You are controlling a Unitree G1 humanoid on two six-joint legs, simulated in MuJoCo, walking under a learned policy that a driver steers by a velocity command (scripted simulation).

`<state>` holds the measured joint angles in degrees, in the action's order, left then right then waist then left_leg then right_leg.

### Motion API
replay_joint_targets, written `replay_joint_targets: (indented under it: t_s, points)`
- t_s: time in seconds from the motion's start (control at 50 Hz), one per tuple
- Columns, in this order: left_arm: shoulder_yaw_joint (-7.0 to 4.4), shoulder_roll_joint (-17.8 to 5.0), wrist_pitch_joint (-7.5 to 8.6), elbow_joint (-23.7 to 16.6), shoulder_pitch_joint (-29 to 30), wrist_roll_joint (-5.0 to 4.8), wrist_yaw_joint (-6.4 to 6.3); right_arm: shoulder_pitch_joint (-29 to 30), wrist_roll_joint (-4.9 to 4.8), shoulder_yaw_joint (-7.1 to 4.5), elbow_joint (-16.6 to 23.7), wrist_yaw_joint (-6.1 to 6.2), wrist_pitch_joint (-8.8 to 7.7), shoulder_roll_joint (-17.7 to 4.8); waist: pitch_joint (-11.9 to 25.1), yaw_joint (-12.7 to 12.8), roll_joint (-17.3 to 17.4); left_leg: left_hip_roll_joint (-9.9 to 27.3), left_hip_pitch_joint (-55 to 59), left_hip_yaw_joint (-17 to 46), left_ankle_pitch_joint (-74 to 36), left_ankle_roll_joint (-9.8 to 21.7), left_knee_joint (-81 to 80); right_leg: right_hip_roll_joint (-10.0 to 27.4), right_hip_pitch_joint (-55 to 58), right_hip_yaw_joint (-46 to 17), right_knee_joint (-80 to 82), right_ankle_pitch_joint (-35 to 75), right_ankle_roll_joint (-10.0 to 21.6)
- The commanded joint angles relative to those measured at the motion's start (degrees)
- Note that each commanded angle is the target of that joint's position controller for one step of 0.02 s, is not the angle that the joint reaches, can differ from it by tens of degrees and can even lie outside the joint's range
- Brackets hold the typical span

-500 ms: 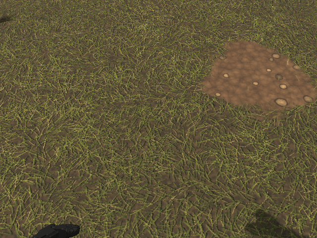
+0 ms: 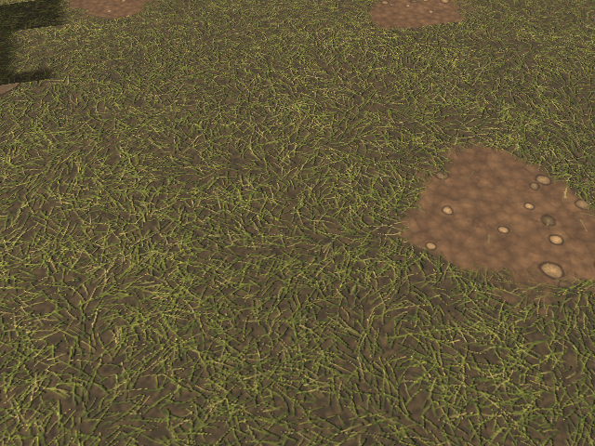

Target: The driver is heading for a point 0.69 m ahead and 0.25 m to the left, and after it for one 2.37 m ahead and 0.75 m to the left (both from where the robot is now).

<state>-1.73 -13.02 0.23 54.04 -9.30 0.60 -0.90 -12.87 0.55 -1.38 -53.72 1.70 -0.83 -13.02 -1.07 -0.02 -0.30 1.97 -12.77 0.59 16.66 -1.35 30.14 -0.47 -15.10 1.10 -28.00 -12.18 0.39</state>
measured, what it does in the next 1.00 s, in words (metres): walks ahead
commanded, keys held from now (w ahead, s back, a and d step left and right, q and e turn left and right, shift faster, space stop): no key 0.36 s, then w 0.24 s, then w+q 0.40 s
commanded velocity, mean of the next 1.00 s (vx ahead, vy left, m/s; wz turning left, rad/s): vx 0.22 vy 0.00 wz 0.12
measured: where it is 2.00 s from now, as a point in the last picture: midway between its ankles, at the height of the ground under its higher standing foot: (236, 378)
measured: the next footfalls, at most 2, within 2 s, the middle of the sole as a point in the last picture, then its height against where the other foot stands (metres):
left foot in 1.08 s outside the picture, level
right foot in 1.56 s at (281, 349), level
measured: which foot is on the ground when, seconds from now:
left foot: down 0.00-0.62, up 0.64-1.00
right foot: down 0.00-1.00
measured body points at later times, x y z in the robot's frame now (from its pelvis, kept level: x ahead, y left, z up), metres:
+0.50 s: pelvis +0.03 +0.01 +0.00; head +0.03 +0.01 +0.45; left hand +0.09 +0.27 -0.15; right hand +0.06 -0.26 -0.15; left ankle -0.01 +0.13 -0.74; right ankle +0.03 -0.12 -0.73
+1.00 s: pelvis +0.21 +0.00 -0.01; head +0.24 +0.01 +0.44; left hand +0.09 +0.23 -0.16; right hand +0.46 -0.18 -0.12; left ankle +0.38 +0.14 -0.71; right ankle +0.04 -0.11 -0.74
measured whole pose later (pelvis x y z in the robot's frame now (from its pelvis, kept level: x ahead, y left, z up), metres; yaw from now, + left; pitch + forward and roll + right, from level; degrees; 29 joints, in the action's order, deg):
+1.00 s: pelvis +0.21 +0.00 -0.01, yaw +10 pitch +1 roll -1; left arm -1.5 -12.2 5.0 63.8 -24.9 0.1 -1.6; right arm -0.2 -1.6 -2.4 -48.4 -3.1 -2.8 -12.6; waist -2.2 4.4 0.8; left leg 2.6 -37.1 -3.8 2.9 4.9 38.6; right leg -0.2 11.2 11.6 -11.2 -23.3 -0.4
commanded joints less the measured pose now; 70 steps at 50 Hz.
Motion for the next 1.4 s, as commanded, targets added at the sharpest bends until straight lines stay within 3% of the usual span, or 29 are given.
replay_joint_targets:
  t_s: [0.02, 0.36, 0.38, 0.42, 0.46, 0.52, 0.56, 0.6, 0.62, 0.64, 0.66, 0.68, 0.7, 0.76, 0.84, 0.9, 0.94, 0.98, 1.04, 1.06, 1.08, 1.1, 1.12, 1.14, 1.16, 1.18, 1.22, 1.3, 1.4]
  points:
    - [-1.29, -5.7, 0.49, -1.1, 1.3, -0.35, -0.22, -1.1, -0.22, -1.39, 1.2, 0.28, -0.49, -7.1, 3.0, -0.4, 1.6, 1.9, -0.3, 1.8, -12.4, 1.7, -5.2, 2.3, 4.7, -2.3, 2.5, 11.0, 1.5]
    - [-1.42, -6.5, -0.95, 6.0, 1.8, -0.63, -1.32, -0.4, -0.27, -1.09, -3.7, 0.37, 0.4, -6.0, 1.1, 0.1, 0.8, 0.5, 1.0, 0.2, -13.2, 1.7, -7.0, 2.6, 6.7, -2.2, 3.2, 11.8, 0.9]
    - [-1.29, -5.9, -1.02, 6.9, 0.8, -0.64, -1.32, -1.7, -0.32, -1.01, -4.5, 0.42, 0.5, -5.5, 2.2, 0.0, 0.9, -0.1, 1.5, -0.4, -7.3, 1.9, -7.4, 1.8, 7.1, -1.3, 3.2, 5.9, 1.0]
    - [-1.67, -6.5, -1.14, 7.4, 0.5, -1.27, -1.34, -1.9, -0.93, -1.54, -4.8, 0.65, 0.78, -6.8, -0.8, 0.1, 2.0, -0.5, -1.5, 0.2, 12.4, 3.9, -7.7, -0.1, 3.2, 0.4, 1.3, -14.3, 1.9]
    - [-1.72, -6.5, -0.23, 6.7, 1.6, -1.35, -1.27, -2.2, -1.29, -1.86, -4.1, 0.87, 0.26, -7.6, -6.1, -0.5, 2.9, 1.9, -4.6, 4.3, 24.8, 6.3, -9.9, 0.1, -3.6, -0.6, 0.1, -23.8, 3.0]
    - [-1.29, -3.8, 2.67, 5.6, 3.3, -1.7, -0.16, -7.6, -2.17, -2.91, -5.5, 0.42, -1.7, -10.3, -7.8, -2.0, 9.3, 11.1, 0.0, 18.1, 29.7, 11.7, -16.2, -0.7, -10.7, 2.1, -9.7, -15.4, 2.6]
    - [-1.1, -2.9, 4.11, 5.3, 2.7, -2.18, 0.82, -6.3, -2.26, -3.16, -5.1, 0.02, -2.56, -10.6, -8.8, -0.5, 10.9, 15.4, -1.6, 23.7, 25.7, 14.0, -17.9, 0.8, -9.6, 1.1, -11.8, -11.9, 4.2]
    - [-1.55, -3.5, 4.76, 8.1, -4.8, -2.55, 1.19, -0.6, -2.38, -2.84, -2.9, -0.5, -2.8, -9.4, -7.4, 4.1, 8.4, 10.8, -7.3, 15.6, 16.9, 10.5, -12.6, 0.2, 3.0, 1.3, -1.6, -10.3, 5.7]
    - [-2.52, -6.3, 4.92, 10.3, -11.3, -2.31, 0.99, 3.2, -2.44, -2.34, -1.0, -0.74, -2.99, -7.9, -6.2, 6.8, 3.2, 5.9, -14.1, 9.2, 8.0, 7.6, -4.3, 3.2, 12.6, -4.7, 3.7, -8.8, 6.6]
    - [-4.5, -12.9, 5.14, 12.7, -19.4, -2.43, 0.98, 5.4, -2.17, -1.43, 1.5, -0.79, -3.81, -4.0, -3.4, 8.8, -12.1, -3.1, -24.3, -2.4, 3.3, 2.8, 15.5, 12.6, 23.3, -21.9, 11.6, -11.5, 11.2]
    - [-4.37, -13.6, 5.77, 13.1, -23.7, -1.31, 1.44, 5.7, -2.59, -1.75, 2.4, -0.5, -4.71, -5.0, -1.0, 9.8, -15.5, -5.1, -32.8, 1.3, 15.0, 2.1, 31.0, 22.4, 28.2, -38.0, 16.4, -6.3, 16.0]
    - [-2.9, -8.9, 6.51, 12.2, -20.5, -0.4, 1.3, 4.0, -3.81, -2.33, 1.5, -0.76, -5.17, -6.4, -2.6, 6.9, -7.3, -2.7, -36.1, 7.9, 14.2, 3.8, 39.4, 23.2, 27.5, -34.5, 14.6, -1.4, 15.2]
    - [-2.23, -6.7, 6.9, 10.7, -17.2, -0.54, 1.22, 1.7, -4.42, -2.25, 0.4, -1.26, -5.23, -5.5, -2.9, 4.7, -5.4, -0.9, -37.2, 9.0, 9.0, 5.4, 41.2, 21.3, 26.7, -27.4, 14.1, 1.4, 12.8]
    - [-0.72, -3.1, 6.47, 9.2, -13.3, -0.45, 1.26, 2.5, -3.36, -3.06, 0.1, -2.06, -4.44, -5.0, -4.0, 2.5, -5.1, 2.6, -34.3, 6.7, -2.6, 6.5, 34.5, 15.5, 22.2, -10.1, 15.9, 13.4, 6.9]
    - [-0.71, -5.8, 5.87, 8.4, -13.2, 0.61, -0.16, 8.6, -2.7, -2.08, 3.5, -3.09, -2.94, -1.3, -6.2, 2.4, -3.3, 2.4, -31.4, 2.3, -10.4, 3.8, 24.2, 13.7, 15.2, -1.2, 20.2, 17.9, 7.3]
    - [-0.99, -7.9, 5.7, 7.9, -14.3, 0.14, -0.95, 15.6, -2.17, -1.02, 7.3, -3.84, -2.89, -0.3, -7.6, 3.8, -3.6, 1.9, -26.2, -2.8, -16.2, 3.8, 13.5, 13.5, 11.6, 4.0, 22.6, 18.2, 7.0]
    - [-1.21, -8.4, 5.46, 8.2, -16.2, -0.48, -1.03, 18.0, -2.17, -0.91, 9.1, -4.61, -2.68, -1.0, -8.2, 3.9, -3.3, 1.4, -24.9, -4.4, -16.2, 5.1, 9.8, 14.6, 13.9, 6.2, 21.7, 21.7, 6.9]
    - [-1.54, -9.4, 5.07, 7.8, -15.9, -0.84, -1.05, 18.3, -2.16, -1.36, 10.5, -5.31, -2.63, -2.2, -7.1, 2.2, -3.9, -0.3, -22.0, -6.1, -14.1, 7.2, 7.3, 15.6, 17.7, 8.6, 17.4, 36.0, 6.0]
    - [-2.44, -11.9, 3.65, 5.8, -13.3, -0.57, -1.67, 7.5, -2.32, -3.99, 9.2, -5.99, -2.22, -7.1, 1.6, -5.4, -7.4, -5.6, -6.7, -9.1, -8.5, 10.9, 8.0, 16.5, 19.9, 10.7, -1.6, 62.4, 4.4]
    - [-2.45, -12.1, 3.44, 4.7, -12.0, -0.61, -1.64, -1.4, -2.41, -5.88, 6.9, -5.54, -1.83, -10.4, 6.3, -10.0, -6.3, -6.9, 6.6, -7.6, -10.2, 13.0, 4.7, 14.7, 14.2, 10.9, -13.9, 58.9, 3.1]
    - [-1.87, -10.5, 4.05, 3.1, -12.3, 0.13, -1.28, -8.8, -2.43, -7.49, 5.5, -4.11, -0.96, -14.5, 10.7, -12.0, 1.2, 1.3, 22.1, 7.3, -4.1, 16.0, 1.6, 10.8, -0.3, 10.8, -32.8, 34.7, 1.1]
    - [0.35, -2.1, 6.19, 0.1, -16.7, -0.3, 0.16, -6.1, -2.07, -7.43, 7.6, -3.72, -1.27, -17.7, 18.2, -4.7, 14.9, 17.5, 36.6, 44.4, 6.7, 28.5, -9.4, -2.8, -22.1, 3.4, -55.8, -17.1, -1.7]
    - [-0.8, -7.0, 9.06, -1.8, -9.3, -2.15, 1.21, -7.0, -1.44, -6.07, 6.9, -3.66, -1.9, -13.2, 18.4, -8.1, 8.9, 17.0, 34.5, 47.7, 9.5, 26.3, -16.4, -0.6, -27.8, -8.3, -59.4, -16.9, 0.6]
    - [-1.51, -9.3, 10.02, -4.1, -5.0, -3.91, 1.32, -4.3, -1.0, -5.36, 7.0, -3.54, -2.9, -10.5, 10.2, -6.5, 6.8, 15.1, 27.3, 38.3, 5.7, 23.2, -16.7, 2.3, -30.6, -7.6, -56.5, -12.3, 2.4]
    - [-1.63, -8.9, 10.17, -4.0, -4.6, -3.31, 0.74, 0.5, -1.12, -4.78, 8.0, -4.02, -3.86, -8.8, 4.9, -2.8, -0.6, 12.1, 16.8, 30.6, -2.1, 21.0, -17.4, 5.0, -27.6, -7.3, -50.5, -8.2, 2.4]
    - [-2.46, -9.6, 9.43, -3.4, -5.6, -2.2, 0.08, 4.1, -1.02, -4.23, 9.0, -4.13, -4.35, -7.2, 3.4, -0.5, -1.7, 9.6, 9.8, 24.8, -7.2, 19.2, -17.7, 7.0, -23.2, -7.2, -45.1, -6.4, 1.9]
    - [-2.98, -9.0, 7.51, -4.0, -7.5, -1.07, -0.14, 5.8, -0.84, -3.96, 9.9, -3.75, -4.4, -7.4, 1.9, 2.3, -0.2, 7.1, 1.2, 20.3, -11.1, 18.6, -19.1, 8.5, -17.7, -7.1, -39.5, -5.4, 0.4]
    - [-2.91, -7.5, 6.05, -8.4, 1.5, 0.64, -0.88, 0.7, -1.07, -4.67, 9.4, -1.87, -4.39, -10.7, -0.8, 0.4, 1.7, 4.5, -5.2, 15.7, -13.5, 18.2, -20.6, 7.1, -19.5, -4.6, -24.6, 5.1, -3.4]
    - [-1.97, -5.6, 6.81, -12.3, 12.2, -0.27, 0.13, -5.0, -1.81, -4.88, 8.5, -1.01, -3.49, -11.1, -0.5, -4.0, 4.1, 2.1, -4.3, 14.7, -10.4, 13.9, -17.8, 2.5, -14.9, -3.9, -5.0, 19.4, -3.5]
Velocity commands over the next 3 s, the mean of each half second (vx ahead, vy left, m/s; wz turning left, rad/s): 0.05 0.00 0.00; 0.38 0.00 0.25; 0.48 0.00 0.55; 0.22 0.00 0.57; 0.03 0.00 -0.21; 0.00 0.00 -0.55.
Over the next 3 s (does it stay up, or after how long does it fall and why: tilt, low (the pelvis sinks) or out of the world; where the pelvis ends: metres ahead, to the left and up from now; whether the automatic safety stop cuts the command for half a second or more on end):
stays up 0.69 0.19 0.00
